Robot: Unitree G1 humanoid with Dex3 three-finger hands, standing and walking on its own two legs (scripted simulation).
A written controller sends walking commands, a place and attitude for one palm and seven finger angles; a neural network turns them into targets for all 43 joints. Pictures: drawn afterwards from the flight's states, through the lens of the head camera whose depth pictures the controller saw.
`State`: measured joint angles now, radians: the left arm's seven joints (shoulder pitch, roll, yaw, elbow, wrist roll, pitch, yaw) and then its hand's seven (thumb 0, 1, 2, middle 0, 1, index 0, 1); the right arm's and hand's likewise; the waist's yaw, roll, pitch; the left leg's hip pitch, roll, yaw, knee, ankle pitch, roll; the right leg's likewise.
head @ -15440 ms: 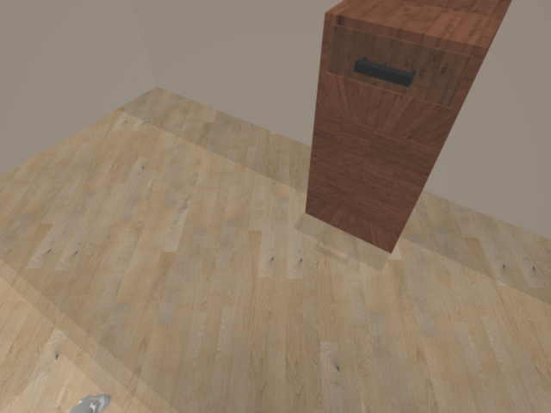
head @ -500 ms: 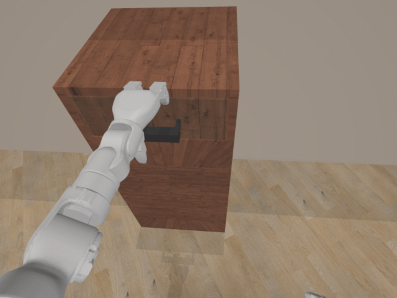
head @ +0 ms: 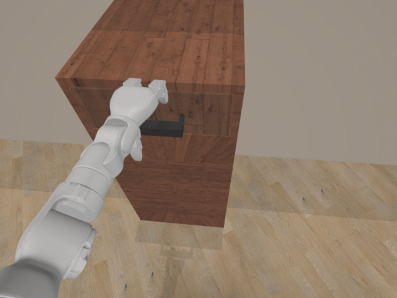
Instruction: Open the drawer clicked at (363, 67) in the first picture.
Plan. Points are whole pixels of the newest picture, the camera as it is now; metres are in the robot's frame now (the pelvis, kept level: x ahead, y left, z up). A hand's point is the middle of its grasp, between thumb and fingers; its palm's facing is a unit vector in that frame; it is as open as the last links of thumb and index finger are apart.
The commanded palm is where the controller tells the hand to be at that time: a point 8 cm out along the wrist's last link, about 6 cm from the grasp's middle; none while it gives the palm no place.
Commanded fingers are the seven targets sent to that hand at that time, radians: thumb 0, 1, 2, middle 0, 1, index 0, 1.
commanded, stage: move the hooked fingers above the handle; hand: left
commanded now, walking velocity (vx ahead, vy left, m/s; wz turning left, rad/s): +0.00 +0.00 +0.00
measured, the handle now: (152, 121) +0.52 +0.12 +0.04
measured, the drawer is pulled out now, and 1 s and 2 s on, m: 0.00 0.00 0.00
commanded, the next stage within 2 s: lower the fingers behind the handle in 0.52 s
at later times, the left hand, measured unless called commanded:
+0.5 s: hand (138, 124) +0.46 +0.14 +0.09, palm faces -0.05 -0.02 -1.00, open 13.8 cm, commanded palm +0.45 +0.15 +0.16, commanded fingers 0.00 -0.50 0.30 -0.30 -1.20 -0.30 -1.20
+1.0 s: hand (141, 130) +0.46 +0.13 +0.07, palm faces -0.07 -0.04 -1.00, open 13.8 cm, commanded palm +0.44 +0.15 +0.13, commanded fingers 0.00 -0.50 0.30 -0.30 -1.20 -0.30 -1.20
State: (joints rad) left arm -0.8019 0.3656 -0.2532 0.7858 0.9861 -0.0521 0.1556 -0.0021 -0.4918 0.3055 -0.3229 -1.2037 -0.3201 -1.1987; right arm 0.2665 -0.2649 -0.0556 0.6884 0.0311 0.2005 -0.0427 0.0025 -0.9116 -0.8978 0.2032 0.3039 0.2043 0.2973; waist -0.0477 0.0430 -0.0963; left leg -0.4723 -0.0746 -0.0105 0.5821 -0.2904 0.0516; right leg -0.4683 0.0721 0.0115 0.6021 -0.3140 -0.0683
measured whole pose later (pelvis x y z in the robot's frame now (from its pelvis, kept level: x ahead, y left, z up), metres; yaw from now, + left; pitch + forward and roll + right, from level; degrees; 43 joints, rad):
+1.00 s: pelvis +0.00 +0.00 +0.00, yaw -1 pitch +11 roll +1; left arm -0.77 0.35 -0.21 0.86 1.01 -0.02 0.14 0.00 -0.49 0.31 -0.33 -1.21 -0.32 -1.22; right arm 0.26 -0.23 -0.03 0.64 0.03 0.22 -0.04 0.00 -0.91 -0.90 0.21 0.30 0.21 0.30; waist -0.06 0.04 -0.12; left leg -0.49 -0.07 0.01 0.60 -0.30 0.06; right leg -0.49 0.08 0.03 0.62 -0.31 -0.06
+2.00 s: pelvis +0.00 +0.01 -0.02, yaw -2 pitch +16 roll +0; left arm -0.81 0.28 -0.18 1.03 1.08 0.04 0.38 0.00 -0.49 0.31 -0.34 -1.22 -0.34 -1.22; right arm 0.29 -0.23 -0.06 0.69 0.00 0.21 -0.02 0.00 -0.91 -0.90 0.20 0.30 0.21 0.30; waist -0.10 0.05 -0.16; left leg -0.68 -0.06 0.02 0.75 -0.36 0.06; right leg -0.67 0.09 0.03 0.74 -0.36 -0.06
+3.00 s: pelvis +0.00 +0.00 -0.02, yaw -1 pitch +16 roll +0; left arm -0.81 0.30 -0.21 1.03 1.07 0.04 0.34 -0.01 0.64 0.81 -0.37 -1.34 -0.38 -1.33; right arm 0.29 -0.23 -0.05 0.68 0.01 0.21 -0.03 0.00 -0.91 -0.90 0.21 0.30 0.21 0.30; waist -0.10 0.05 -0.15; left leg -0.66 -0.06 0.00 0.73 -0.35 0.06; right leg -0.65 0.09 0.01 0.72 -0.36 -0.07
